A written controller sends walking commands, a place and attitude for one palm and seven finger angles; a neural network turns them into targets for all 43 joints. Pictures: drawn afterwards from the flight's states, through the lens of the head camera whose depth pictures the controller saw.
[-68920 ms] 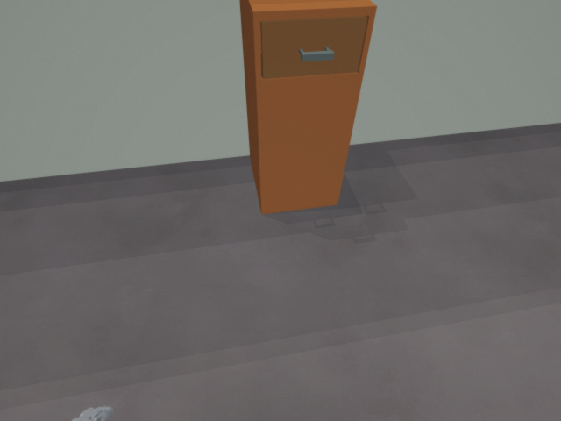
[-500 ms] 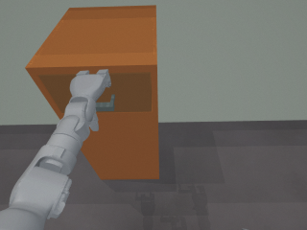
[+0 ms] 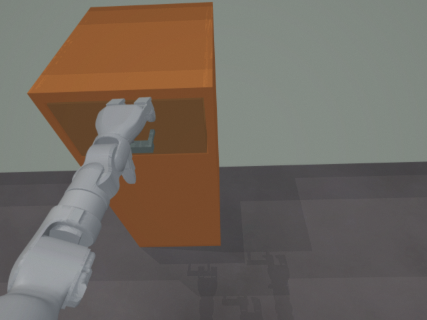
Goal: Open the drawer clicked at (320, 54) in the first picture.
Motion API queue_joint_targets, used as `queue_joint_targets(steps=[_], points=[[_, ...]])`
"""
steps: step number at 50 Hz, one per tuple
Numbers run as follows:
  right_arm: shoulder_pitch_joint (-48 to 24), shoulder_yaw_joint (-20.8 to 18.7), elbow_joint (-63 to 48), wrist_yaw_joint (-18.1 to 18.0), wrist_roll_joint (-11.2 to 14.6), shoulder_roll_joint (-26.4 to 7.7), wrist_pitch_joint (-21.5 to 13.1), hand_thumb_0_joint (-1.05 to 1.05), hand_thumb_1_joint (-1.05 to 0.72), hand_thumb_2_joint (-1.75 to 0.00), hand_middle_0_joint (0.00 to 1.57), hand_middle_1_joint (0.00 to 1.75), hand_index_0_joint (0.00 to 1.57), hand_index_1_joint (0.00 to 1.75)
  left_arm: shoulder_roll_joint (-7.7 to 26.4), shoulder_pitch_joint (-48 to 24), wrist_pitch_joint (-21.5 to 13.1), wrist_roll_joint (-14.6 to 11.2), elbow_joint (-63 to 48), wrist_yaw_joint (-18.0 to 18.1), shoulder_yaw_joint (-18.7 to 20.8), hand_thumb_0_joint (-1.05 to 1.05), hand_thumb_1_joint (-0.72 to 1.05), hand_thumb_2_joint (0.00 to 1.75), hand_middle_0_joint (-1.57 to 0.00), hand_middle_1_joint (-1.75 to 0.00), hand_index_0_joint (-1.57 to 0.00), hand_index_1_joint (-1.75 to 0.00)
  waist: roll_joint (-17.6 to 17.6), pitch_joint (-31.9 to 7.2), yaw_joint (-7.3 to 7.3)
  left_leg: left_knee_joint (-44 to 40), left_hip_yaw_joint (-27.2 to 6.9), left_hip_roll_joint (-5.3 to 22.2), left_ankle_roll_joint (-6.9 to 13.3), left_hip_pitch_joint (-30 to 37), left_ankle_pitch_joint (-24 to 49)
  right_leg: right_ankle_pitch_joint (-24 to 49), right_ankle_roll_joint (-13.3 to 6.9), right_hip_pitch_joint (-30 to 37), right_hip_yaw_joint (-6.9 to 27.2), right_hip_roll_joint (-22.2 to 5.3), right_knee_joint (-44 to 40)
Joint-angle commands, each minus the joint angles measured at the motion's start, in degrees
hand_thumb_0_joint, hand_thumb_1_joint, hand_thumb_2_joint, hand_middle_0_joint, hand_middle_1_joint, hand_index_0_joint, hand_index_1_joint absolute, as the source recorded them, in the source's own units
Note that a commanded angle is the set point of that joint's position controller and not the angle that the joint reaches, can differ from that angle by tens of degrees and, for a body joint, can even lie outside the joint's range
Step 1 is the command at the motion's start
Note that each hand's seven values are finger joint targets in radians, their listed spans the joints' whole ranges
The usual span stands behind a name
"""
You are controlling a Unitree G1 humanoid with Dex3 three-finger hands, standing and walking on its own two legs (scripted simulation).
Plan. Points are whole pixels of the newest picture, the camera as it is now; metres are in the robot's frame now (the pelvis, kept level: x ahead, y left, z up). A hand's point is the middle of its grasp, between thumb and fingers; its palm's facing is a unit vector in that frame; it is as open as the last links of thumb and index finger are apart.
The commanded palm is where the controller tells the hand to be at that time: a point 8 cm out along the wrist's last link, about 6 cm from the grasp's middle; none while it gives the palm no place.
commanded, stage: re-aim the fingers above the handle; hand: left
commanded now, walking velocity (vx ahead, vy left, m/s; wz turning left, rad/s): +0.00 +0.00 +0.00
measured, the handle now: (132, 140) +0.51 +0.20 +0.03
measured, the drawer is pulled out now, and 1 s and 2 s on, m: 0.00 0.00 0.00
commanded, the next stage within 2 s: lower the fingers behind the handle in 1.62 s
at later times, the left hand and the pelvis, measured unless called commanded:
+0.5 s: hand (134, 137) +0.46 +0.17 +0.09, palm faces +0.01 -0.04 -1.00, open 13.8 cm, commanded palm +0.44 +0.18 +0.15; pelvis +0.00 +0.01 +0.00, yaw -1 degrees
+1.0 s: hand (128, 135) +0.47 +0.18 +0.09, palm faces +0.00 -0.02 -1.00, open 13.6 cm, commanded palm +0.45 +0.20 +0.14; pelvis -0.01 +0.01 +0.00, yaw -1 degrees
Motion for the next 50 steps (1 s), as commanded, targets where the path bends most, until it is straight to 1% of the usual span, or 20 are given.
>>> queue_joint_targets(steps=[1, 3, 5, 8, 9, 15, 17, 18, 22, 24, 26, 27, 29, 33, 35, 37, 38, 44, 47, 50], points=[[0.0, -2.0, -5.6, -0.4, 0.2, -7.5, -1.9, 0.00, -0.90, -0.90, 0.20, 0.30, 0.20, 0.30, 15.1, -26.7, -0.9, 1.1, -8.7, 4.5, 7.3, 0.00, -0.50, 0.30, -0.30, -1.20, -0.30, -1.20, -5.9, -16.9, -0.48, -0.6, 1.7, -2.3, 2.5, 10.0, 16.4, 25.0, 0.9, 5.6, -0.1, -0.1, -4.4], [0.4, -2.2, -5.5, -0.2, 0.1, -7.4, -2.3, 0.00, -0.90, -0.90, 0.20, 0.30, 0.20, 0.30, 15.0, -28.9, -0.6, 1.6, -9.5, 6.0, 7.2, 0.00, -0.50, 0.30, -0.30, -1.20, -0.30, -1.20, -2.6, -18.4, -0.28, -0.7, 1.8, -2.1, 2.3, 11.1, 16.3, 22.8, 0.6, 4.5, -0.2, 0.1, -4.2], [0.8, -2.4, -5.3, -0.1, 0.1, -7.6, -2.6, 0.00, -0.90, -0.90, 0.20, 0.30, 0.20, 0.30, 15.5, -30.2, -0.1, 1.9, -9.1, 6.7, 7.4, 0.00, -0.50, 0.30, -0.30, -1.20, -0.30, -1.20, -2.7, -20.2, -0.67, -0.4, 1.9, -1.9, 2.4, 11.8, 16.9, 23.2, 0.7, 4.9, -0.1, 0.2, -4.1], [1.4, -2.7, -5.2, 0.1, 0.2, -7.6, -2.8, 0.00, -0.90, -0.90, 0.20, 0.30, 0.20, 0.30, 11.8, -30.3, 1.4, 1.8, -7.0, 6.7, 4.6, 0.00, -0.50, 0.30, -0.30, -1.20, -0.30, -1.20, -3.0, -19.3, -1.82, -0.2, 1.8, -1.7, 2.4, 12.9, 16.7, 22.0, 0.6, 2.6, -0.7, 0.5, -4.3], [1.7, -2.8, -5.1, 0.1, 0.0, -7.8, -2.8, 0.00, -0.90, -0.90, 0.20, 0.30, 0.20, 0.30, 11.4, -31.3, 1.3, 1.4, -7.7, 6.3, 4.1, 0.00, -0.50, 0.30, -0.30, -1.20, -0.30, -1.20, -3.0, -21.0, -2.03, -0.2, 1.8, -1.7, 2.4, 13.7, 17.7, 22.6, 0.6, 3.7, -0.6, 0.4, -4.3], [1.6, -2.8, -5.4, 0.0, 0.0, -7.7, -2.7, 0.00, -0.90, -0.90, 0.20, 0.30, 0.20, 0.30, 9.6, -31.3, 1.1, 0.9, -8.6, 4.7, 2.7, 0.00, -0.50, 0.30, -0.30, -1.20, -0.30, -1.20, -4.0, -20.7, -1.98, 0.0, 1.5, -1.8, 2.6, 14.2, 19.4, 24.7, 0.7, 3.4, -0.7, 0.5, -4.1], [1.6, -2.7, -5.5, 0.1, -0.1, -7.8, -2.5, 0.00, -0.90, -0.90, 0.20, 0.30, 0.20, 0.30, 12.5, -28.5, 1.0, 1.4, -8.3, 5.1, 5.8, 0.00, -0.50, 0.30, -0.30, -1.20, -0.30, -1.20, -3.0, -20.4, -0.67, -0.1, 1.6, -1.8, 2.5, 13.9, 20.2, 24.9, 0.3, 4.0, -1.0, 0.6, -3.7], [1.3, -2.6, -5.6, 0.2, -0.1, -7.6, -2.5, 0.00, -0.90, -0.90, 0.20, 0.30, 0.20, 0.30, 10.7, -29.2, 1.0, 1.4, -8.6, 5.3, 4.2, 0.00, -0.50, 0.30, -0.30, -1.20, -0.30, -1.20, -2.7, -20.0, -1.00, -0.1, 1.6, -1.8, 2.4, 13.9, 20.0, 24.4, 0.4, 3.3, -1.0, 0.7, -3.8], [1.2, -2.5, -5.8, 0.4, -0.1, -7.7, -2.5, 0.00, -0.90, -0.90, 0.20, 0.30, 0.20, 0.30, 13.7, -28.9, 1.7, 2.0, -7.8, 6.7, 7.1, 0.00, -0.50, 0.30, -0.30, -1.20, -0.30, -1.20, -3.1, -20.2, -0.11, -0.3, 1.7, -1.6, 2.3, 13.0, 19.4, 23.2, 0.3, 3.9, -1.2, 0.7, -3.5], [1.3, -2.5, -5.8, 0.4, -0.2, -7.7, -2.4, 0.00, -0.90, -0.90, 0.20, 0.30, 0.20, 0.30, 12.5, -29.3, 2.4, 2.2, -7.1, 6.8, 6.0, 0.00, -0.50, 0.30, -0.30, -1.20, -0.30, -1.20, -3.5, -20.2, -0.61, -0.4, 1.6, -1.5, 2.2, 12.9, 20.2, 23.6, 0.2, 4.1, -1.4, 0.7, -3.5], [1.1, -2.4, -5.8, 0.2, -0.1, -7.8, -2.3, 0.00, -0.90, -0.90, 0.20, 0.30, 0.20, 0.30, 13.9, -29.0, 3.0, 2.5, -6.7, 7.0, 7.0, 0.00, -0.50, 0.30, -0.30, -1.20, -0.30, -1.20, -4.0, -20.1, -0.58, -0.3, 1.7, -1.5, 2.4, 13.0, 19.4, 23.4, 0.4, 3.8, -1.1, 0.7, -3.6], [1.1, -2.3, -5.8, 0.2, 0.0, -7.7, -2.4, 0.00, -0.90, -0.90, 0.20, 0.30, 0.20, 0.30, 12.4, -30.0, 3.3, 2.5, -6.8, 6.9, 5.3, 0.00, -0.50, 0.30, -0.30, -1.20, -0.30, -1.20, -3.2, -19.7, -1.13, -0.4, 1.8, -1.5, 2.3, 13.2, 19.0, 22.9, 0.4, 3.1, -1.2, 0.7, -3.8], [1.9, -2.3, -4.9, -0.4, 0.0, -8.2, -2.5, 0.00, -0.90, -0.90, 0.20, 0.30, 0.20, 0.30, 16.3, -35.3, 3.3, 2.7, -5.1, 6.6, 7.2, 0.00, -0.50, 0.30, -0.30, -1.20, -0.30, -1.20, -5.3, -18.8, -2.61, -0.2, 1.6, -1.4, 2.5, 12.2, 17.3, 21.6, 0.7, 2.9, -0.8, 0.5, -4.4], [2.6, -2.1, -5.4, -0.7, -0.1, -8.0, -2.7, 0.00, -0.90, -0.90, 0.20, 0.30, 0.20, 0.30, 16.5, -32.3, 2.4, 2.6, -3.7, 5.5, 7.7, 0.00, -0.50, 0.30, -0.30, -1.20, -0.30, -1.20, -3.5, -20.7, -1.44, 0.0, 1.6, -1.8, 2.5, 12.2, 18.3, 23.2, 0.6, 3.7, -0.8, 0.5, -3.7], [2.9, -2.2, -5.3, -0.5, -0.1, -7.7, -2.7, 0.00, -0.90, -0.90, 0.20, 0.30, 0.20, 0.30, 13.4, -33.7, 1.6, 2.3, -3.8, 5.1, 5.1, 0.00, -0.50, 0.30, -0.30, -1.20, -0.30, -1.20, -3.0, -19.8, -2.44, 0.3, 1.8, -1.6, 2.5, 12.6, 18.4, 22.8, 0.7, 2.2, -0.8, 0.5, -3.8], [3.0, -2.0, -5.3, -0.5, 0.0, -8.3, -2.6, 0.00, -0.90, -0.90, 0.20, 0.30, 0.20, 0.30, 16.1, -32.9, 1.6, 2.5, -2.1, 5.4, 7.3, 0.00, -0.50, 0.30, -0.30, -1.20, -0.30, -1.20, -4.0, -18.2, -1.98, 0.0, 1.4, -1.5, 2.4, 11.0, 16.4, 20.5, 0.6, 1.4, -1.0, 0.6, -3.7], [3.0, -2.0, -5.5, -0.4, 0.0, -8.1, -2.7, 0.00, -0.90, -0.90, 0.20, 0.30, 0.20, 0.30, 14.4, -34.3, 1.6, 2.3, -2.5, 5.5, 5.7, 0.00, -0.50, 0.30, -0.30, -1.20, -0.30, -1.20, -4.0, -17.6, -2.48, -0.1, 1.4, -1.5, 2.4, 10.8, 15.2, 19.3, 0.7, 0.7, -1.1, 0.5, -4.1], [4.3, -2.0, -4.8, -0.9, -0.1, -8.5, -3.0, 0.00, -0.90, -0.90, 0.20, 0.30, 0.20, 0.30, 18.6, -36.4, 1.8, 2.9, 0.0, 5.8, 8.0, 0.00, -0.50, 0.30, -0.30, -1.20, -0.30, -1.20, -5.2, -18.2, -3.13, 0.2, 1.6, -1.5, 2.6, 8.5, 13.1, 18.1, 1.0, 1.5, -0.3, 0.2, -4.5], [4.0, -1.8, -5.3, -1.1, 0.0, -8.4, -3.1, 0.00, -0.90, -0.90, 0.20, 0.30, 0.20, 0.30, 20.8, -35.0, 1.7, 3.0, 0.0, 6.1, 9.8, 0.00, -0.50, 0.30, -0.30, -1.20, -0.30, -1.20, -3.8, -19.3, -1.94, 0.3, 2.0, -1.7, 2.6, 7.7, 13.1, 19.1, 1.1, 2.8, 0.1, 0.1, -4.1], [4.1, -1.8, -5.6, -1.0, 0.1, -8.2, -3.1, 0.00, -0.90, -0.90, 0.20, 0.30, 0.20, 0.30, 19.5, -34.3, 1.2, 2.6, 0.0, 6.0, 8.9, 0.00, -0.50, 0.30, -0.30, -1.20, -0.30, -1.20, -4.1, -19.4, -2.05, 0.1, 2.0, -1.7, 2.6, 7.6, 12.5, 18.5, 1.1, 3.1, -0.1, 0.1, -4.3]])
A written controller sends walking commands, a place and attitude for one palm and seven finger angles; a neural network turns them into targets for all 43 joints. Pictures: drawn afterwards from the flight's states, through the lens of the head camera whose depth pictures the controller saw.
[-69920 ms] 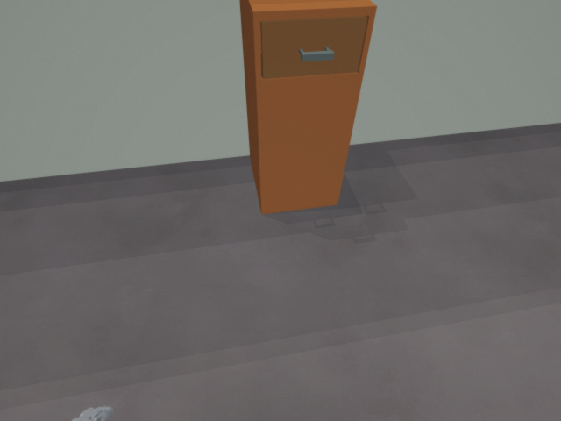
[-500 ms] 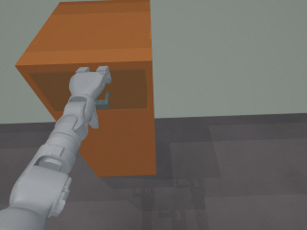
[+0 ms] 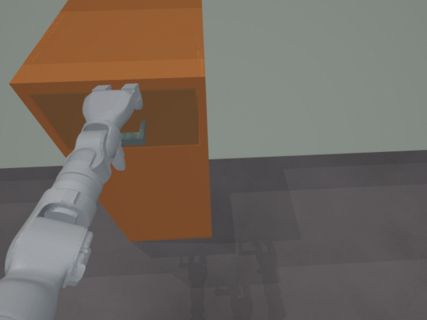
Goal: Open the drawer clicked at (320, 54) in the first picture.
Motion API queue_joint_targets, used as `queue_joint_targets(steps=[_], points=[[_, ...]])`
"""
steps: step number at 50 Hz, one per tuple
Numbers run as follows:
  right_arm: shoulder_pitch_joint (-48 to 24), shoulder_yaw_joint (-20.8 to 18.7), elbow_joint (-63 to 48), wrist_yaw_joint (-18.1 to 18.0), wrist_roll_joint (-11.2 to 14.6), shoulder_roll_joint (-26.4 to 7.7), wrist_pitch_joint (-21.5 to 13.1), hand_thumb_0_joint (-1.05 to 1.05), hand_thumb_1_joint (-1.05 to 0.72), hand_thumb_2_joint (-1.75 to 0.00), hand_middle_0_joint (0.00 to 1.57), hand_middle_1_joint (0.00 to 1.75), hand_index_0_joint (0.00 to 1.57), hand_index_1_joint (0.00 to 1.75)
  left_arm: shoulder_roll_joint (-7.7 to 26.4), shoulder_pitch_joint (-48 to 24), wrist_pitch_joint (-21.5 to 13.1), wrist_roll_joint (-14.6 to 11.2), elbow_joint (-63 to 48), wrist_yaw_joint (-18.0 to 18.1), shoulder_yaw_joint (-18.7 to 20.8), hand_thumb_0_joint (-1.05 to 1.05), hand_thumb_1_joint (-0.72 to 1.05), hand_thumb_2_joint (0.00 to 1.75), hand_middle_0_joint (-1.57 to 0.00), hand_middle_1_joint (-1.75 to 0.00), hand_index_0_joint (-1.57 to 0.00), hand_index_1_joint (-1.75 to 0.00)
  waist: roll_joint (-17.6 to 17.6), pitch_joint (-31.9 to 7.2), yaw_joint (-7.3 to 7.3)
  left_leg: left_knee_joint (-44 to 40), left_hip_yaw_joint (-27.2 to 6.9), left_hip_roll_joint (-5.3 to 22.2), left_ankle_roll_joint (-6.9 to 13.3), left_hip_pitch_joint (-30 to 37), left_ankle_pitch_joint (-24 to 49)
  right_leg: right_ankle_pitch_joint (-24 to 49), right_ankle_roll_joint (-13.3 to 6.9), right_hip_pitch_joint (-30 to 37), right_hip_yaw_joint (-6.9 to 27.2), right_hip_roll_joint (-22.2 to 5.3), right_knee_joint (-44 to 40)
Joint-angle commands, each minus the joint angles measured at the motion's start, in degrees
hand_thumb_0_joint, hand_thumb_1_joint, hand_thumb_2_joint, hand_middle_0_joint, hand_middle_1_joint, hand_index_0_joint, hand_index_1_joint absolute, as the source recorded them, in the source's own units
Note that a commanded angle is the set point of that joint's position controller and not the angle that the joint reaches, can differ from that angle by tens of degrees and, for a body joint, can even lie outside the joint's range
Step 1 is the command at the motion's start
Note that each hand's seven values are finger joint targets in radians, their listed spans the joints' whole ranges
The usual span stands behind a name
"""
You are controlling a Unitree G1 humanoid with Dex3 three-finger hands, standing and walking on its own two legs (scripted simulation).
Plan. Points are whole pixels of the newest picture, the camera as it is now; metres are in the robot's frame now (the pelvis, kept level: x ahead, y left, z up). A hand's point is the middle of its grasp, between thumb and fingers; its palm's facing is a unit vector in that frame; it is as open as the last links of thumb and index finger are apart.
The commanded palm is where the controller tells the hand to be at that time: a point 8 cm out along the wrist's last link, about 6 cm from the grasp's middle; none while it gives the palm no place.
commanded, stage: re-aim the fingers above the handle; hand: left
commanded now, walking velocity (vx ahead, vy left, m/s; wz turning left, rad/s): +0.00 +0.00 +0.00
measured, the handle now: (122, 132) +0.52 +0.19 +0.03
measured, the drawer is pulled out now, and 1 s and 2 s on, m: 0.00 0.00 0.00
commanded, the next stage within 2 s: lower the fingers behind the handle in 0.62 s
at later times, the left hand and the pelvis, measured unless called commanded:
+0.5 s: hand (115, 127) +0.48 +0.19 +0.09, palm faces +0.00 -0.03 -1.00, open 13.6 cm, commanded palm +0.46 +0.21 +0.15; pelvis +0.00 +0.00 +0.00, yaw -1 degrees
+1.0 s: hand (114, 127) +0.48 +0.19 +0.09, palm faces +0.03 -0.03 -1.00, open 13.5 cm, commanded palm +0.46 +0.20 +0.12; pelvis -0.01 +0.01 +0.00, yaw +0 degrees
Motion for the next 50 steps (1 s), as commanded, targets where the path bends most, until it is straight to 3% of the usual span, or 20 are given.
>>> queue_joint_targets(steps=[1, 2, 7, 9, 11, 14, 17, 20, 23, 30, 32, 34, 35, 39, 41, 42, 44, 45, 47, 50], points=[[2.8, -2.5, -5.2, -0.4, 0.2, -8.1, -1.5, 0.00, -0.90, -0.90, 0.20, 0.30, 0.20, 0.30, 18.8, -26.5, 2.2, -0.6, -8.2, 2.7, 7.6, 0.00, -0.50, 0.30, -0.30, -1.20, -0.30, -1.20, -3.1, -18.0, 0.30, -2.0, 1.6, -1.8, 2.1, 11.5, 11.5, 16.9, 0.5, 6.5, -0.4, 0.0, -6.2], [2.8, -2.4, -5.3, -0.5, 0.2, -8.2, -1.5, 0.00, -0.90, -0.90, 0.20, 0.30, 0.20, 0.30, 20.0, -27.3, 2.0, -0.4, -8.9, 2.8, 8.1, 0.00, -0.50, 0.30, -0.30, -1.20, -0.30, -1.20, -3.0, -18.5, 0.56, -2.1, 1.5, -1.8, 2.0, 11.2, 11.2, 16.5, 0.6, 6.7, -0.3, 0.0, -6.0], [3.5, -2.7, -5.3, -0.3, 0.1, -8.2, -2.3, 0.00, -0.90, -0.90, 0.20, 0.30, 0.20, 0.30, 18.6, -27.3, 1.6, 0.0, -9.4, 3.2, 7.3, 0.00, -0.50, 0.30, -0.30, -1.20, -0.30, -1.20, -2.0, -19.3, 0.38, -2.0, 1.6, -1.7, 2.1, 12.2, 11.1, 15.6, 0.5, 5.9, -0.5, 0.2, -6.1], [3.7, -2.7, -5.2, -0.4, 0.0, -8.3, -2.2, 0.00, -0.90, -0.90, 0.20, 0.30, 0.20, 0.30, 20.7, -27.2, 1.4, -0.1, -9.0, 3.0, 8.8, 0.00, -0.50, 0.30, -0.30, -1.20, -0.30, -1.20, -3.3, -20.1, 0.43, -2.0, 1.5, -1.7, 2.2, 11.3, 11.6, 16.7, 0.5, 7.6, -0.2, 0.1, -6.1], [3.6, -2.8, -5.3, -0.4, 0.2, -8.2, -2.3, 0.00, -0.90, -0.90, 0.20, 0.30, 0.20, 0.30, 18.4, -26.5, 1.4, -0.2, -9.2, 3.0, 7.0, 0.00, -0.50, 0.30, -0.30, -1.20, -0.30, -1.20, -2.7, -19.4, 0.23, -2.0, 1.7, -1.8, 2.2, 11.5, 11.0, 16.3, 0.6, 6.5, -0.3, 0.2, -6.2], [4.0, -2.8, -5.1, -0.4, 0.2, -8.5, -2.4, 0.00, -0.90, -0.90, 0.20, 0.30, 0.20, 0.30, 20.3, -27.0, 1.3, -0.3, -8.7, 3.0, 8.4, 0.00, -0.50, 0.30, -0.30, -1.20, -0.30, -1.20, -4.1, -19.1, 0.05, -2.1, 1.4, -1.7, 2.3, 11.0, 10.9, 16.0, 0.6, 7.1, -0.2, 0.1, -6.5], [4.0, -2.7, -4.8, -0.4, 0.3, -8.5, -2.4, 0.00, -0.90, -0.90, 0.20, 0.30, 0.20, 0.30, 19.0, -26.7, 1.5, 0.1, -7.9, 2.9, 7.1, 0.00, -0.50, 0.30, -0.30, -1.20, -0.30, -1.20, -2.2, -16.9, -0.21, -2.1, 1.4, -1.6, 2.1, 11.5, 10.3, 14.5, 0.5, 4.2, -0.7, 0.4, -6.3], [4.4, -2.9, -4.7, -0.3, 0.0, -8.4, -2.4, 0.00, -0.90, -0.90, 0.20, 0.30, 0.20, 0.30, 19.1, -27.8, 1.4, 0.2, -9.3, 3.1, 7.4, 0.00, -0.50, 0.30, -0.30, -1.20, -0.30, -1.20, -2.4, -20.2, -0.10, -1.7, 1.5, -1.5, 2.2, 12.8, 12.4, 16.4, 0.5, 5.4, -0.6, 0.4, -5.9], [4.1, -3.0, -4.8, -0.1, 0.0, -8.3, -2.2, 0.00, -0.90, -0.90, 0.20, 0.30, 0.20, 0.30, 18.1, -27.1, 1.6, -0.1, -9.9, 3.1, 7.0, 0.00, -0.50, 0.30, -0.30, -1.20, -0.30, -1.20, -2.3, -20.1, 0.01, -1.5, 1.5, -1.5, 2.1, 13.1, 13.2, 17.4, 0.4, 5.5, -0.9, 0.5, -5.6], [3.4, -2.5, -5.4, -0.6, 0.1, -8.6, -1.8, 0.00, -0.90, -0.90, 0.20, 0.30, 0.20, 0.30, 22.0, -25.4, 1.8, 0.5, -8.2, 2.8, 9.3, 0.00, -0.50, 0.30, -0.30, -1.20, -0.30, -1.20, -3.4, -18.3, 0.71, -2.1, 1.5, -1.5, 2.1, 11.1, 12.0, 16.3, 0.6, 6.1, -0.6, 0.2, -5.9], [3.4, -2.6, -5.5, -0.4, 0.2, -8.3, -1.9, 0.00, -0.90, -0.90, 0.20, 0.30, 0.20, 0.30, 18.7, -25.5, 1.8, 0.5, -8.5, 2.9, 7.0, 0.00, -0.50, 0.30, -0.30, -1.20, -0.30, -1.20, -2.1, -17.2, 0.28, -1.9, 1.5, -1.5, 2.0, 12.1, 12.1, 15.4, 0.4, 4.1, -1.0, 0.5, -5.9], [3.8, -2.7, -5.3, -0.5, 0.0, -8.6, -1.8, 0.00, -0.90, -0.90, 0.20, 0.30, 0.20, 0.30, 20.4, -26.4, 1.8, 0.2, -8.3, 2.9, 8.5, 0.00, -0.50, 0.30, -0.30, -1.20, -0.30, -1.20, -3.3, -18.2, 0.18, -1.9, 1.3, -1.3, 2.0, 12.4, 12.8, 15.9, 0.3, 5.0, -1.0, 0.4, -5.8], [3.7, -2.6, -5.6, -0.5, 0.1, -8.5, -1.8, 0.00, -0.90, -0.90, 0.20, 0.30, 0.20, 0.30, 21.9, -26.4, 1.7, 0.2, -9.0, 3.0, 9.4, 0.00, -0.50, 0.30, -0.30, -1.20, -0.30, -1.20, -2.1, -20.0, 0.98, -1.7, 1.5, -1.4, 2.0, 12.4, 13.1, 16.4, 0.4, 5.9, -0.8, 0.3, -5.4], [4.0, -2.5, -5.4, -0.4, 0.1, -8.6, -1.6, 0.00, -0.90, -0.90, 0.20, 0.30, 0.20, 0.30, 18.5, -25.0, 2.3, 0.1, -5.6, 2.8, 7.2, 0.00, -0.50, 0.30, -0.30, -1.20, -0.30, -1.20, -4.6, -16.7, -0.21, -1.7, 1.3, -1.4, 1.9, 11.2, 11.8, 14.8, 0.4, 3.8, -1.2, 0.4, -5.9], [4.2, -2.5, -5.3, -0.4, 0.1, -8.7, -1.5, 0.00, -0.90, -0.90, 0.20, 0.30, 0.20, 0.30, 19.0, -25.1, 2.7, 0.6, -4.8, 3.1, 7.2, 0.00, -0.50, 0.30, -0.30, -1.20, -0.30, -1.20, -3.8, -16.3, -0.20, -1.5, 1.3, -1.4, 1.9, 10.8, 10.7, 13.6, 0.5, 2.3, -1.1, 0.4, -5.6], [4.3, -2.4, -5.3, -0.4, 0.0, -8.6, -1.5, 0.00, -0.90, -0.90, 0.20, 0.30, 0.20, 0.30, 17.2, -25.6, 3.0, 0.9, -3.8, 3.1, 5.4, 0.00, -0.50, 0.30, -0.30, -1.20, -0.30, -1.20, -3.5, -14.9, -0.72, -1.7, 1.2, -1.4, 1.8, 10.4, 9.6, 12.2, 0.5, 1.0, -1.4, 0.4, -5.7], [5.0, -2.6, -4.9, -0.2, -0.2, -8.6, -1.6, 0.00, -0.90, -0.90, 0.20, 0.30, 0.20, 0.30, 16.7, -27.2, 3.0, 1.0, -3.9, 3.2, 5.3, 0.00, -0.50, 0.30, -0.30, -1.20, -0.30, -1.20, -3.5, -16.0, -1.01, -1.3, 1.1, -1.2, 1.9, 10.9, 10.2, 12.2, 0.3, 0.7, -1.4, 0.5, -5.5], [5.1, -2.6, -5.2, -0.2, -0.2, -8.7, -1.5, 0.00, -0.90, -0.90, 0.20, 0.30, 0.20, 0.30, 18.3, -25.7, 3.3, 1.4, -3.2, 3.4, 6.5, 0.00, -0.50, 0.30, -0.30, -1.20, -0.30, -1.20, -3.0, -17.1, -0.31, -0.9, 1.3, -1.3, 1.9, 10.7, 10.4, 12.5, 0.3, 1.0, -1.1, 0.5, -5.0], [5.4, -2.6, -5.4, 0.0, -0.3, -8.5, -1.4, 0.00, -0.90, -0.90, 0.20, 0.30, 0.20, 0.30, 15.8, -25.3, 3.7, 1.6, -2.8, 3.4, 4.6, 0.00, -0.50, 0.30, -0.30, -1.20, -0.30, -1.20, -3.4, -17.2, -0.59, -0.7, 1.2, -1.4, 1.8, 10.2, 10.2, 12.5, 0.3, 0.6, -1.4, 0.6, -4.8], [5.6, -2.6, -5.3, 0.2, -0.4, -8.6, -1.1, 0.00, -0.90, -0.90, 0.20, 0.30, 0.20, 0.30, 15.6, -24.5, 3.8, 1.7, -1.9, 3.4, 4.6, 0.00, -0.50, 0.30, -0.30, -1.20, -0.30, -1.20, -3.4, -16.7, -0.61, -0.4, 1.1, -1.3, 1.9, 9.6, 10.0, 12.3, 0.3, -0.1, -1.4, 0.6, -4.5]])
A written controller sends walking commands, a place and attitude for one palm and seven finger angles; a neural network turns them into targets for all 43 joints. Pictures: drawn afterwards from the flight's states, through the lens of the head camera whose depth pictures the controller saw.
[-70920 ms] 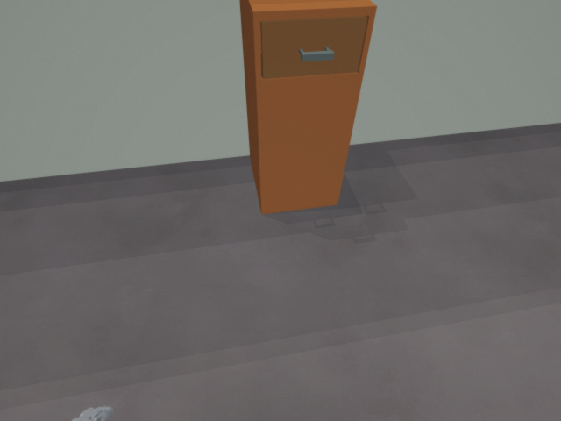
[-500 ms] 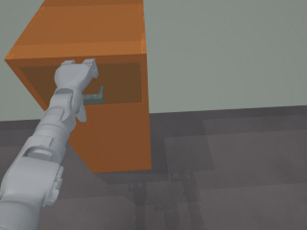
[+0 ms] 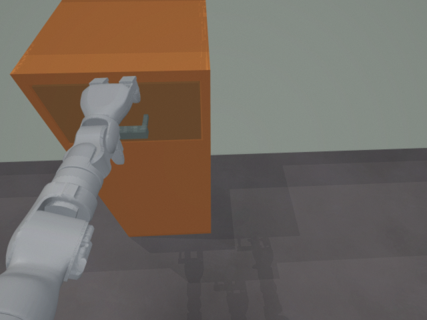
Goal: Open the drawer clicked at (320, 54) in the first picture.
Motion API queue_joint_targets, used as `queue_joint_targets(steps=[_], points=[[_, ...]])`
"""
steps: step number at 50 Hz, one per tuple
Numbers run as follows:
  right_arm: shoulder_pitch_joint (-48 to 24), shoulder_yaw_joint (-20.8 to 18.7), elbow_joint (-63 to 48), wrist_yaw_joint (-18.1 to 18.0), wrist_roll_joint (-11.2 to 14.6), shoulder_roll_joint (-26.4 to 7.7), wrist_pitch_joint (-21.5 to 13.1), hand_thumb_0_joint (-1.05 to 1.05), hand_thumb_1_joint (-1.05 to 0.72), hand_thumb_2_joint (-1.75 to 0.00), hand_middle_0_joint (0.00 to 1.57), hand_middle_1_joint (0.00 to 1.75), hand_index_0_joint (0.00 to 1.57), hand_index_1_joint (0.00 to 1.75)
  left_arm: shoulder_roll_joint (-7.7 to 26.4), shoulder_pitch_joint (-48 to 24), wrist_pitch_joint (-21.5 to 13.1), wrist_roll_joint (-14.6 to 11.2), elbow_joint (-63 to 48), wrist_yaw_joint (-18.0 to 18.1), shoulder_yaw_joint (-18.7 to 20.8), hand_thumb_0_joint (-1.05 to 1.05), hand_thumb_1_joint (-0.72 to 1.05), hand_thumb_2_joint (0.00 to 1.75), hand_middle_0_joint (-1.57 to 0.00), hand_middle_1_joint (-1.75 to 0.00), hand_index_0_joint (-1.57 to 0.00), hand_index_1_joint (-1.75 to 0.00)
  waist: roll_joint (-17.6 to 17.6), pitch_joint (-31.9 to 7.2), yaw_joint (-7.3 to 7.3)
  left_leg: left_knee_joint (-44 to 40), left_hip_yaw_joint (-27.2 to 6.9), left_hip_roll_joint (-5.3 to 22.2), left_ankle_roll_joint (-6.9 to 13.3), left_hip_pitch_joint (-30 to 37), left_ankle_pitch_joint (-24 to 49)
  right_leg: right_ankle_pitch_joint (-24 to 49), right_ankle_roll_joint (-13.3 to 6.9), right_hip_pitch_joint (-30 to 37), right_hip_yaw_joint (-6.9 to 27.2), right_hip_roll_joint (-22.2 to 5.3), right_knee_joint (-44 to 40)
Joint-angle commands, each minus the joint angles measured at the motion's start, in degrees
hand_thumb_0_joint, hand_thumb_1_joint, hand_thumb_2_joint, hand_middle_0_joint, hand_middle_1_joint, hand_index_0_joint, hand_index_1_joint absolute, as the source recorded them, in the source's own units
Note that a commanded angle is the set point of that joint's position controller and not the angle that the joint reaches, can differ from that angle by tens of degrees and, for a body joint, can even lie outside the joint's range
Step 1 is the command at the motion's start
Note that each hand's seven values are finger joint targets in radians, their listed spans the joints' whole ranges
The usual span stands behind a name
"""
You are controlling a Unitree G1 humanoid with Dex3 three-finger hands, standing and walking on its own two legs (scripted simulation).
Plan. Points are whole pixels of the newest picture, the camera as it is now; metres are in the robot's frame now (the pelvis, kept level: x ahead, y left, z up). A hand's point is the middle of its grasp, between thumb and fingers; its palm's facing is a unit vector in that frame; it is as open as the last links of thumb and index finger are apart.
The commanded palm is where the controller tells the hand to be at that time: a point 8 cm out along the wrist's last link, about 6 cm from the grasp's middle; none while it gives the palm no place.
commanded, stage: lower the fingers behind the handle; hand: left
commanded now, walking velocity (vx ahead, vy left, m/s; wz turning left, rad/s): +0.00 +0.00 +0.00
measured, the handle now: (125, 125) +0.53 +0.19 +0.04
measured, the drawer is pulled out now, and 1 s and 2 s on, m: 0.00 0.00 0.00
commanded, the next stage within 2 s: lift the hand off the handle in 1.32 s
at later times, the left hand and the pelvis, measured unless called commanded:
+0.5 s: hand (118, 122) +0.49 +0.18 +0.09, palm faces +0.05 +0.01 -1.00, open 13.6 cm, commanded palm +0.47 +0.20 +0.09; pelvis -0.02 +0.00 -0.01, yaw +0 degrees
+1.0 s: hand (118, 136) +0.49 +0.20 +0.05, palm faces +0.04 +0.01 -1.00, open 13.6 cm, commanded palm +0.47 +0.19 +0.07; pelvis -0.03 +0.01 -0.03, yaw +0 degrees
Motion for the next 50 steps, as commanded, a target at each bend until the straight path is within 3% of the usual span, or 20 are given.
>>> queue_joint_targets(steps=[1, 3, 5, 11, 13, 14, 15, 19, 21, 22, 28, 30, 32, 34, 35, 36, 37, 42, 43, 50], points=[[4.7, -2.9, -4.6, -0.2, 0.0, -8.8, -0.9, 0.00, -0.90, -0.90, 0.20, 0.30, 0.20, 0.30, 14.0, -21.4, 3.8, 0.7, -3.7, 1.0, 3.4, 0.00, -0.50, 0.30, -0.30, -1.20, -0.30, -1.20, -3.1, -15.2, -0.75, -2.6, 0.8, -1.2, 1.2, 12.7, 9.1, 10.9, -0.4, 2.2, -1.7, 0.9, -6.3], [5.0, -2.8, -4.2, -0.3, 0.0, -9.0, -1.0, 0.00, -0.90, -0.90, 0.20, 0.30, 0.20, 0.30, 13.1, -22.8, 4.2, 0.7, -2.1, 1.0, 2.2, 0.00, -0.50, 0.30, -0.30, -1.20, -0.30, -1.20, -4.5, -12.9, -1.95, -2.7, 0.7, -1.0, 1.3, 11.4, 6.3, 8.3, -0.1, 0.4, -1.7, 0.8, -6.9], [5.3, -2.7, -4.2, -0.5, 0.1, -9.2, -0.9, 0.00, -0.90, -0.90, 0.20, 0.30, 0.20, 0.30, 15.7, -22.3, 4.3, 0.8, -1.2, 0.8, 4.0, 0.00, -0.50, 0.30, -0.30, -1.20, -0.30, -1.20, -5.4, -13.6, -1.62, -2.4, 0.8, -1.2, 1.5, 10.2, 5.8, 8.6, 0.0, 1.6, -1.2, 0.6, -6.8], [6.1, -2.4, -4.2, -0.5, 0.1, -9.3, -1.1, 0.00, -0.90, -0.90, 0.20, 0.30, 0.20, 0.30, 13.6, -22.4, 4.6, 0.8, 1.5, 0.2, 1.6, 0.00, -0.50, 0.30, -0.30, -1.20, -0.30, -1.20, -4.4, -11.3, -2.57, -1.9, 0.7, -1.1, 1.5, 8.1, 2.4, 4.7, 0.0, -1.8, -1.4, 0.7, -6.5], [6.3, -2.3, -4.4, -0.6, 0.2, -9.4, -1.2, 0.00, -0.90, -0.90, 0.20, 0.30, 0.20, 0.30, 15.2, -21.3, 4.7, 0.9, 2.7, 0.3, 2.7, 0.00, -0.50, 0.30, -0.30, -1.20, -0.30, -1.20, -4.9, -10.8, -2.16, -1.7, 0.7, -1.3, 1.5, 6.3, 0.7, 3.2, 0.0, -1.8, -1.1, 0.6, -6.6], [6.6, -2.4, -4.1, -0.6, 0.1, -9.6, -1.2, 0.00, -0.90, -0.90, 0.20, 0.30, 0.20, 0.30, 16.0, -22.5, 4.5, 1.1, 2.3, 0.2, 3.2, 0.00, -0.50, 0.30, -0.30, -1.20, -0.30, -1.20, -5.2, -11.6, -2.43, -1.5, 0.6, -1.1, 1.5, 6.4, 1.0, 3.5, 0.0, -1.6, -1.1, 0.7, -6.4], [6.8, -2.3, -4.4, -0.6, 0.1, -9.3, -1.4, 0.00, -0.90, -0.90, 0.20, 0.30, 0.20, 0.30, 14.0, -22.4, 4.6, 1.1, 2.5, 0.2, 1.3, 0.00, -0.50, 0.30, -0.30, -1.20, -0.30, -1.20, -4.6, -11.5, -2.64, -1.3, 0.8, -1.3, 1.6, 6.0, 0.6, 3.2, 0.2, -2.2, -1.0, 0.6, -6.2], [7.4, -2.1, -4.5, -0.7, 0.2, -9.7, -1.4, 0.00, -0.90, -0.90, 0.20, 0.30, 0.20, 0.30, 15.9, -22.2, 5.0, 1.1, 4.1, 0.1, 2.5, 0.00, -0.50, 0.30, -0.30, -1.20, -0.30, -1.20, -5.7, -11.4, -2.73, -0.6, 0.6, -1.2, 1.5, 4.1, -0.4, 2.2, 0.1, -2.8, -1.0, 0.7, -5.6], [7.3, -1.9, -4.8, -0.8, 0.3, -9.6, -1.6, 0.00, -0.90, -0.90, 0.20, 0.30, 0.20, 0.30, 13.8, -22.2, 5.2, 0.9, 5.1, 0.1, 0.6, 0.00, -0.50, 0.30, -0.30, -1.20, -0.30, -1.20, -5.7, -10.1, -3.38, -0.3, 0.6, -1.3, 1.5, 3.4, -2.3, 0.4, 0.3, -4.7, -1.1, 0.7, -5.6], [7.4, -1.9, -4.7, -0.9, 0.3, -9.8, -1.7, 0.00, -0.90, -0.90, 0.20, 0.30, 0.20, 0.30, 15.2, -22.2, 5.3, 1.1, 5.5, 0.1, 1.6, 0.00, -0.50, 0.30, -0.30, -1.20, -0.30, -1.20, -6.2, -10.3, -3.49, -0.2, 0.5, -1.1, 1.6, 3.2, -2.5, 0.0, 0.3, -5.1, -1.1, 0.7, -5.3], [7.9, -1.8, -5.3, -0.8, 0.1, -9.7, -1.8, 0.00, -0.90, -0.90, 0.20, 0.30, 0.20, 0.30, 13.4, -20.7, 5.9, 0.9, 6.5, -0.1, 0.4, 0.00, -0.50, 0.30, -0.30, -1.20, -0.30, -1.20, -5.0, -11.3, -3.20, 0.9, 0.3, -1.1, 1.5, 2.3, -3.1, -0.7, 0.1, -6.7, -1.5, 0.9, -3.9], [7.8, -1.8, -5.3, -1.0, 0.0, -10.0, -1.8, 0.00, -0.90, -0.90, 0.20, 0.30, 0.20, 0.30, 13.7, -23.0, 5.4, 0.7, 5.7, -0.5, 0.4, 0.00, -0.50, 0.30, -0.30, -1.20, -0.30, -1.20, -5.8, -11.0, -4.27, 1.4, 0.1, -0.9, 1.6, 1.7, -4.0, -1.0, 0.3, -7.8, -1.5, 0.8, -3.6], [7.8, -2.2, -5.4, -1.3, -0.3, -9.7, -2.8, 0.00, -0.90, -0.90, 0.20, 0.30, 0.20, 0.30, 14.8, -27.0, 1.9, -0.2, -0.5, -0.7, 1.9, 0.00, -0.50, 0.30, -0.30, -1.20, -0.30, -1.20, -4.0, -13.7, -4.43, 2.6, -0.3, -0.9, 1.9, 1.9, -4.5, -1.1, 0.3, -7.8, -0.9, 0.6, -2.7], [8.1, -3.0, -5.2, -1.7, -0.9, -9.1, -3.7, 0.00, -0.90, -0.90, 0.20, 0.30, 0.20, 0.30, 17.0, -30.2, -2.7, -0.4, -8.3, 0.1, 4.5, 0.00, -0.50, 0.30, -0.30, -1.20, -0.30, -1.20, -1.3, -21.2, -3.78, 3.8, -1.0, -0.7, 2.1, 5.3, -1.5, 1.2, -0.1, -6.5, -0.7, 0.7, -1.0], [8.8, -3.0, -4.7, -1.6, -0.8, -8.7, -3.7, 0.00, -0.90, -0.90, 0.20, 0.30, 0.20, 0.30, 15.5, -27.0, -2.4, 0.3, -4.7, 0.9, 3.3, 0.00, -0.50, 0.30, -0.30, -1.20, -0.30, -1.20, -0.5, -21.8, -3.48, 4.1, -1.4, -0.9, 1.9, 5.9, -1.4, 0.7, -0.3, -7.6, -1.1, 1.0, -0.3], [8.9, -3.0, -4.2, -1.3, -0.7, -8.5, -3.9, 0.00, -0.90, -0.90, 0.20, 0.30, 0.20, 0.30, 11.0, -25.3, -1.6, 0.4, -1.9, 1.3, 0.3, 0.00, -0.50, 0.30, -0.30, -1.20, -0.30, -1.20, 0.0, -17.9, -4.36, 3.9, -1.7, -0.7, 1.6, 5.9, -2.2, -0.1, -0.4, -11.2, -1.9, 1.3, -0.3], [9.1, -3.1, -3.5, -1.0, -0.7, -8.7, -4.0, 0.00, -0.90, -0.90, 0.20, 0.30, 0.20, 0.30, 9.6, -25.7, -1.2, 0.4, -1.5, 2.0, -0.3, 0.00, -0.50, 0.30, -0.30, -1.20, -0.30, -1.20, -0.8, -16.1, -4.70, 3.8, -2.0, -0.4, 1.4, 5.7, -2.8, -0.6, -0.3, -13.2, -2.2, 1.4, -0.2], [10.0, -3.2, -1.7, -0.1, -1.1, -9.3, -3.4, 0.00, -0.90, -0.90, 0.20, 0.30, 0.20, 0.30, 10.0, -26.6, 2.3, 1.0, 1.9, 5.1, 0.7, 0.00, -0.50, 0.30, -0.30, -1.20, -0.30, -1.20, -1.5, -17.3, -4.67, 4.2, -2.7, -0.3, 1.2, 5.3, -0.9, 0.5, -0.7, -14.1, -2.8, 1.6, 0.8], [9.8, -3.2, -1.8, 0.0, -1.1, -9.2, -3.2, 0.00, -0.90, -0.90, 0.20, 0.30, 0.20, 0.30, 8.7, -26.2, 3.3, 0.8, 2.4, 5.2, -0.3, 0.00, -0.50, 0.30, -0.30, -1.20, -0.30, -1.20, -0.8, -17.3, -4.76, 4.3, -2.4, -0.5, 1.2, 5.4, -0.5, 0.6, -0.7, -14.0, -2.8, 1.6, 0.5], [9.3, -2.7, -2.1, 0.0, -1.1, -9.2, -1.7, 0.00, -0.90, -0.90, 0.20, 0.30, 0.20, 0.30, 9.2, -26.5, 6.7, 1.5, 4.4, 3.9, -0.9, 0.00, -0.50, 0.30, -0.30, -1.20, -0.30, -1.20, -1.5, -16.5, -4.92, 4.3, -2.0, -0.5, 1.3, 4.9, 0.9, 1.3, -0.6, -13.3, -3.1, 1.7, 0.6]])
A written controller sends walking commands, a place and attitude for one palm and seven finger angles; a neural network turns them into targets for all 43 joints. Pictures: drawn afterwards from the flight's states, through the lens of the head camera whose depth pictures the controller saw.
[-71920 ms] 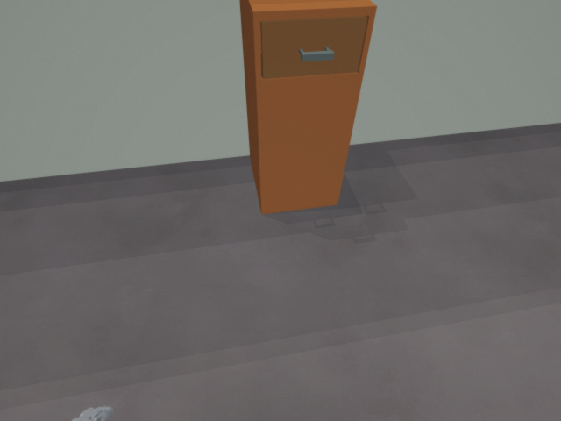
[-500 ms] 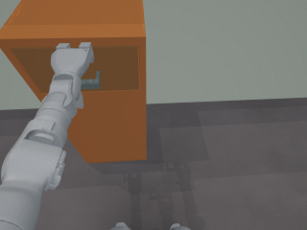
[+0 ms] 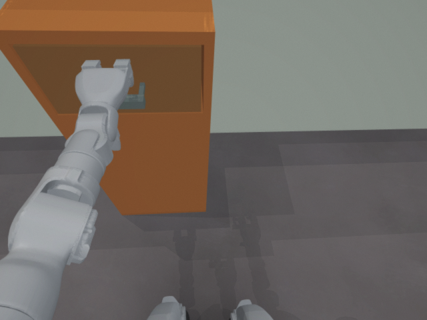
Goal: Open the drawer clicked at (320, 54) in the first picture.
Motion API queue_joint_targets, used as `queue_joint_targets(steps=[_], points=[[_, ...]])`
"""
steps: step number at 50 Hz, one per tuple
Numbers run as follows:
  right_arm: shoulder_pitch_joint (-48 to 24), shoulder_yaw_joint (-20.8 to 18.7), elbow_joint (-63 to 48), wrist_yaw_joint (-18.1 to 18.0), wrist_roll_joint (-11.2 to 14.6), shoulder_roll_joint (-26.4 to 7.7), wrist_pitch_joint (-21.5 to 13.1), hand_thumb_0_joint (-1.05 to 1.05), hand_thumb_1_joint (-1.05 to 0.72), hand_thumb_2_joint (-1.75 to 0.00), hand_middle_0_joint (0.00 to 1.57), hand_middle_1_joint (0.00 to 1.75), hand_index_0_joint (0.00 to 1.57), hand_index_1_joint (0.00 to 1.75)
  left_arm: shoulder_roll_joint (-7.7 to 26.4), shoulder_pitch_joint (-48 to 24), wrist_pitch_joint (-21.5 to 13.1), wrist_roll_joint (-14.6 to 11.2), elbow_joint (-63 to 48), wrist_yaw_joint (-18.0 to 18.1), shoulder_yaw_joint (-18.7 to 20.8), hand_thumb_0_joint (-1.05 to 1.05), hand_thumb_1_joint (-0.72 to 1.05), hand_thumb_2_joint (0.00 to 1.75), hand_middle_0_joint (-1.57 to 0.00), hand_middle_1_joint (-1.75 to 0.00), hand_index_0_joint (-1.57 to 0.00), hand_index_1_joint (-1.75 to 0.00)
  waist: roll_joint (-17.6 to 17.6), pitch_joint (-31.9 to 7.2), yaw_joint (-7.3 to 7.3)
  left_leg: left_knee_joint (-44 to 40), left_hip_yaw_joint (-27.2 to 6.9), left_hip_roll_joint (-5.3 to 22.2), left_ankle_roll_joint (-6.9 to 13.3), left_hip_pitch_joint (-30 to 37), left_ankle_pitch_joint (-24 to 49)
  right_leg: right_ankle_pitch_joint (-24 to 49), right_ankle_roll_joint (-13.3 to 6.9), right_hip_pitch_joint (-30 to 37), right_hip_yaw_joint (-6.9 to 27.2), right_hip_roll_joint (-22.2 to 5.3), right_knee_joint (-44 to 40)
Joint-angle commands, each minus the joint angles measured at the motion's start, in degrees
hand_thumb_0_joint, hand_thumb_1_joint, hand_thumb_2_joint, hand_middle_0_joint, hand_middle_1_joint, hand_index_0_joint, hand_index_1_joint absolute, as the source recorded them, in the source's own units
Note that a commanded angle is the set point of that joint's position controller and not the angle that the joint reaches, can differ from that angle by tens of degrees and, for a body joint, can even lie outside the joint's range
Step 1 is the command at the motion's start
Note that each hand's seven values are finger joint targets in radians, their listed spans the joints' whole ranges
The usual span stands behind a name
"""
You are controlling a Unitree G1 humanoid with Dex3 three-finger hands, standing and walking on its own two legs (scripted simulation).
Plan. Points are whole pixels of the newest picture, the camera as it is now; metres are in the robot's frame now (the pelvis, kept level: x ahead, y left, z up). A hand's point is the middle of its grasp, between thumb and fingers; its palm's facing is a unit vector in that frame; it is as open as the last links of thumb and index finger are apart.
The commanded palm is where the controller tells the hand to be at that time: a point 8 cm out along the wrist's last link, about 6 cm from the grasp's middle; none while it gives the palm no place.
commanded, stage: lower the fingers behind the handle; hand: left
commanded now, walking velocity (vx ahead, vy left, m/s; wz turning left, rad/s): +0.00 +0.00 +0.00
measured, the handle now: (119, 94) +0.56 +0.17 +0.07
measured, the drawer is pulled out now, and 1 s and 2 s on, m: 0.00 0.00 0.00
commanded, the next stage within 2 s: lift the hand off the handle in 0.32 s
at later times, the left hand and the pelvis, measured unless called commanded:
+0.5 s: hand (116, 110) +0.51 +0.17 +0.07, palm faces +0.00 +0.02 -1.00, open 13.8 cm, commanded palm +0.49 +0.15 +0.09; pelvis +0.01 +0.00 +0.00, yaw +0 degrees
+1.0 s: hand (118, 110) +0.51 +0.17 +0.07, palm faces -0.07 +0.01 -1.00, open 13.7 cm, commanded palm +0.51 +0.15 +0.14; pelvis +0.02 -0.01 +0.01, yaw +1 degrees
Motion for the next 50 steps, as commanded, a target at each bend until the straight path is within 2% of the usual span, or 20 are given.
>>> queue_joint_targets(steps=[1, 5, 9, 12, 14, 19, 20, 21, 23, 24, 27, 30, 34, 36, 37, 39, 40, 45, 47, 50], points=[[7.1, -3.1, -3.8, -0.7, 0.1, -10.2, -0.2, 0.00, -0.90, -0.90, 0.20, 0.30, 0.20, 0.30, 8.7, -20.6, 3.2, 0.8, -2.0, -1.9, 1.0, 0.00, -0.50, 0.30, -0.30, -1.20, -0.30, -1.20, -2.2, -14.2, -3.66, -6.5, -1.5, -0.2, 0.3, 19.4, 2.0, 2.7, -1.5, -0.5, -2.2, 1.9, -9.0], [6.4, -3.1, -5.0, -0.9, 0.0, -9.8, -0.1, 0.00, -0.90, -0.90, 0.20, 0.30, 0.20, 0.30, 7.5, -19.4, 2.3, 0.7, -4.2, -2.7, 0.3, 0.00, -0.50, 0.30, -0.30, -1.20, -0.30, -1.20, -0.4, -15.1, -2.84, -6.5, -1.3, -0.3, 0.3, 20.5, 1.7, 2.2, -1.7, -0.3, -2.0, 1.8, -8.9], [6.1, -3.3, -5.3, -1.1, 0.0, -9.7, -0.3, 0.00, -0.90, -0.90, 0.20, 0.30, 0.20, 0.30, 7.9, -19.9, 1.4, -0.3, -5.9, -3.0, 1.4, 0.00, -0.50, 0.30, -0.30, -1.20, -0.30, -1.20, -2.0, -15.2, -3.04, -6.4, -1.5, -0.1, 0.5, 20.4, 0.9, 1.9, -1.6, 0.1, -2.0, 1.7, -8.9], [5.8, -3.2, -5.7, -1.1, 0.0, -9.5, -0.6, 0.00, -0.90, -0.90, 0.20, 0.30, 0.20, 0.30, 7.3, -17.9, 0.6, -0.9, -6.7, -3.3, 1.2, 0.00, -0.50, 0.30, -0.30, -1.20, -0.30, -1.20, -0.9, -15.9, -2.34, -6.3, -1.3, -0.1, 0.5, 21.0, 1.4, 2.2, -1.6, 0.5, -1.9, 1.7, -8.7], [6.1, -3.3, -5.5, -1.1, 0.0, -9.7, -0.5, 0.00, -0.90, -0.90, 0.20, 0.30, 0.20, 0.30, 9.3, -17.6, 0.1, -1.1, -7.4, -3.2, 3.0, 0.00, -0.50, 0.30, -0.30, -1.20, -0.30, -1.20, -1.7, -16.9, -1.81, -6.3, -1.4, 0.0, 0.4, 21.0, 2.7, 3.2, -1.7, 1.9, -2.0, 1.7, -8.5], [6.2, -3.6, -5.2, -0.9, 0.1, -9.5, -0.6, 0.00, -0.90, -0.90, 0.20, 0.30, 0.20, 0.30, 7.3, -17.8, -0.3, -0.8, -8.4, -2.5, 1.5, 0.00, -0.50, 0.30, -0.30, -1.20, -0.30, -1.20, -1.6, -15.8, -2.15, -6.3, -1.5, 0.1, 0.4, 21.5, 3.4, 3.5, -1.8, 1.1, -1.9, 1.8, -8.8], [6.2, -3.6, -5.2, -0.9, 0.1, -9.5, -0.7, 0.00, -0.90, -0.90, 0.20, 0.30, 0.20, 0.30, 6.5, -16.4, -0.1, -0.7, -7.8, -2.4, 1.1, 0.00, -0.50, 0.30, -0.30, -1.20, -0.30, -1.20, -2.3, -15.8, -2.12, -6.2, -1.4, 0.0, 0.4, 21.6, 3.3, 3.4, -1.6, 1.0, -1.8, 1.9, -8.9], [5.8, -3.9, -5.2, -0.3, 0.0, -8.6, -1.1, 0.00, -0.90, -0.90, 0.20, 0.30, 0.20, 0.30, -5.1, -19.0, -0.1, -1.9, -11.2, -2.5, -7.6, 0.00, -0.50, 0.30, -0.30, -1.20, -0.30, -1.20, -0.5, -16.4, -3.94, -6.5, -1.9, 0.2, 0.2, 24.8, 3.9, 3.8, -1.7, -0.9, -2.2, 2.0, -8.9], [6.1, -4.5, -3.9, -0.1, -0.3, -9.3, -1.2, 0.00, -0.90, -0.90, 0.20, 0.30, 0.20, 0.30, 1.0, -18.3, -0.2, -2.5, -11.2, -1.9, -1.6, 0.00, -0.50, 0.30, -0.30, -1.20, -0.30, -1.20, -0.6, -17.7, -2.82, -6.2, -2.2, 0.5, 0.0, 26.0, 5.4, 5.0, -1.9, 0.1, -2.2, 2.0, -8.7], [6.0, -4.6, -3.7, -0.2, -0.3, -9.3, -1.1, 0.00, -0.90, -0.90, 0.20, 0.30, 0.20, 0.30, 2.0, -18.8, -0.1, -2.8, -11.6, -1.9, -0.8, 0.00, -0.50, 0.30, -0.30, -1.20, -0.30, -1.20, -0.9, -18.6, -2.65, -6.0, -2.1, 0.3, 0.1, 25.7, 6.7, 5.8, -2.0, 1.1, -2.1, 2.0, -8.8], [6.0, -4.3, -3.0, -0.3, -0.3, -9.1, -1.2, 0.00, -0.90, -0.90, 0.20, 0.30, 0.20, 0.30, 2.1, -22.7, -0.4, -1.0, -11.8, -0.7, -1.4, 0.00, -0.50, 0.30, -0.30, -1.20, -0.30, -1.20, -0.8, -16.7, -3.70, -5.8, -2.2, 0.1, 0.2, 24.0, 5.0, 4.9, -1.8, -0.7, -1.9, 1.9, -8.6], [6.4, -4.6, -2.1, 0.0, -0.6, -8.8, -1.5, 0.00, -0.90, -0.90, 0.20, 0.30, 0.20, 0.30, -0.9, -24.8, 0.5, 0.3, -10.7, 0.5, -4.0, 0.00, -0.50, 0.30, -0.30, -1.20, -0.30, -1.20, 1.4, -16.9, -4.75, -5.5, -2.8, 0.3, -0.2, 26.0, 6.0, 5.2, -2.1, -2.9, -2.4, 1.9, -8.2], [6.3, -4.7, -1.5, 0.0, -1.0, -9.1, -1.4, 0.00, -0.90, -0.90, 0.20, 0.30, 0.20, 0.30, 0.3, -26.6, 1.8, -0.8, -10.6, 1.0, -2.6, 0.00, -0.50, 0.30, -0.30, -1.20, -0.30, -1.20, 0.6, -20.2, -5.06, -5.0, -2.5, 0.0, 0.0, 26.5, 7.9, 6.9, -1.9, -0.2, -2.1, 1.8, -8.6], [6.3, -4.4, -1.4, -0.1, -0.8, -9.2, -1.0, 0.00, -0.90, -0.90, 0.20, 0.30, 0.20, 0.30, 1.7, -26.9, 2.3, -1.0, -9.1, 0.6, -1.9, 0.00, -0.50, 0.30, -0.30, -1.20, -0.30, -1.20, 0.0, -18.7, -5.44, -5.2, -2.3, -0.1, 0.1, 25.3, 7.1, 6.8, -1.7, -0.1, -2.1, 1.8, -8.9], [6.0, -4.2, -1.7, -0.1, -0.7, -9.1, -0.9, 0.00, -0.90, -0.90, 0.20, 0.30, 0.20, 0.30, 1.0, -27.2, 2.5, -1.2, -9.6, 0.3, -2.9, 0.00, -0.50, 0.30, -0.30, -1.20, -0.30, -1.20, 0.4, -19.0, -5.08, -5.5, -2.1, -0.4, 0.1, 25.2, 6.9, 6.8, -1.7, 1.0, -1.9, 1.8, -9.1], [5.6, -4.3, -2.1, -0.4, -0.8, -9.1, -0.8, 0.00, -0.90, -0.90, 0.20, 0.30, 0.20, 0.30, 3.7, -29.6, 2.0, -1.7, -13.3, -0.1, -0.9, 0.00, -0.50, 0.30, -0.30, -1.20, -0.30, -1.20, 1.1, -21.8, -4.60, -5.9, -2.0, -0.4, 0.2, 27.2, 7.9, 7.8, -1.7, 3.6, -1.7, 1.7, -9.7], [5.5, -4.2, -2.5, -0.5, -0.6, -8.7, -0.9, 0.00, -0.90, -0.90, 0.20, 0.30, 0.20, 0.30, 2.2, -29.1, 1.7, -2.0, -13.8, -0.5, -2.3, 0.00, -0.50, 0.30, -0.30, -1.20, -0.30, -1.20, 2.3, -22.5, -4.44, -6.1, -1.7, -0.5, 0.3, 28.2, 8.3, 8.2, -1.7, 4.1, -1.6, 1.8, -9.9], [5.0, -3.9, -3.2, -1.5, -0.1, -8.6, -1.6, 0.00, -0.90, -0.90, 0.20, 0.30, 0.20, 0.30, 4.9, -29.3, -0.8, -2.8, -17.0, -1.6, -0.7, 0.00, -0.50, 0.30, -0.30, -1.20, -0.30, -1.20, 0.3, -21.2, -4.19, -7.6, -1.5, -0.4, 0.5, 29.3, 8.4, 8.8, -1.4, 6.9, -1.4, 1.7, -11.7], [4.7, -3.7, -3.6, -1.8, -0.1, -8.5, -2.1, 0.00, -0.90, -0.90, 0.20, 0.30, 0.20, 0.30, 4.7, -30.4, -2.1, -3.2, -19.5, -1.7, -1.2, 0.00, -0.50, 0.30, -0.30, -1.20, -0.30, -1.20, 2.2, -21.0, -3.74, -8.3, -1.4, -0.6, 0.5, 30.2, 8.6, 8.8, -1.5, 7.4, -1.3, 1.6, -12.2], [5.1, -3.9, -3.5, -2.0, 0.0, -8.6, -2.8, 0.00, -0.90, -0.90, 0.20, 0.30, 0.20, 0.30, 6.7, -30.7, -3.9, -3.6, -22.8, -1.7, 0.4, 0.00, -0.50, 0.30, -0.30, -1.20, -0.30, -1.20, 2.0, -23.7, -3.15, -8.6, -1.6, -0.6, 0.5, 33.0, 11.6, 11.2, -1.6, 9.5, -1.2, 1.7, -12.5]])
